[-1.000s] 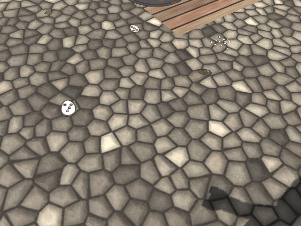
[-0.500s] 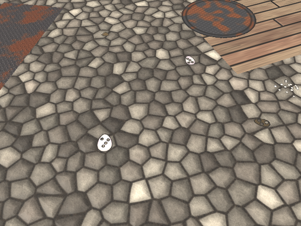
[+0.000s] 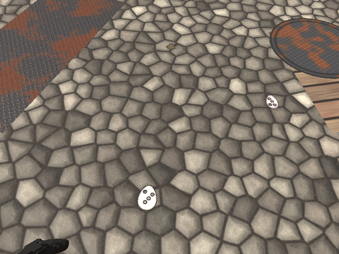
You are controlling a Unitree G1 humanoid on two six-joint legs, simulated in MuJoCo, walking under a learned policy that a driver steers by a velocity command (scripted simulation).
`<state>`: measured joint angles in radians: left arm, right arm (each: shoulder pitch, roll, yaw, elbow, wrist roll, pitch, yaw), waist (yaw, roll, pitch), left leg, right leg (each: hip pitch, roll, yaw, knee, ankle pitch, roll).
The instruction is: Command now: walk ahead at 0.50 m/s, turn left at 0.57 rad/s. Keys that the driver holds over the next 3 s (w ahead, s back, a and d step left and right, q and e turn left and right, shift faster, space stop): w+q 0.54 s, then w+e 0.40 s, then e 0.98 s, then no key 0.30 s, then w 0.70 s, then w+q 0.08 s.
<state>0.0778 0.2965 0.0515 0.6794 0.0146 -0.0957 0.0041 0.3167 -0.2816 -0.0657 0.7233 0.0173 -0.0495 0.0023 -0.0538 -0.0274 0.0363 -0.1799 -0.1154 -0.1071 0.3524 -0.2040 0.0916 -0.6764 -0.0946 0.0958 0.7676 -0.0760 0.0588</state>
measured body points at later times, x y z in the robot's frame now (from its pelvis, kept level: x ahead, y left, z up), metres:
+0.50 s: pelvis +0.27 -0.03 +0.00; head +0.30 -0.02 +0.45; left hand +0.22 +0.26 -0.12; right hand +0.54 -0.22 -0.09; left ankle +0.35 +0.16 -0.68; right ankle +0.25 -0.15 -0.75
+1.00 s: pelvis +0.51 +0.11 +0.00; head +0.53 +0.13 +0.45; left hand +0.58 +0.42 -0.11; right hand +0.64 -0.14 -0.11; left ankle +0.45 +0.19 -0.75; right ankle +0.69 -0.02 -0.67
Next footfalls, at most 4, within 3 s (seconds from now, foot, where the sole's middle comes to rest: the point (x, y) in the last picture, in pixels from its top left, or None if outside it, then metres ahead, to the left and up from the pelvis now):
0.18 right None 0.29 -0.14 -0.78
0.68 left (109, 248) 0.48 0.20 -0.78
1.18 right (148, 174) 0.80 0.05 -0.78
1.66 left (97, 175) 0.80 0.27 -0.78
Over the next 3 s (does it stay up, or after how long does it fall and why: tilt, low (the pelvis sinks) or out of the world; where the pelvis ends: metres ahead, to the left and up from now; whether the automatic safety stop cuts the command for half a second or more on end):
stays up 0.91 0.01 -0.03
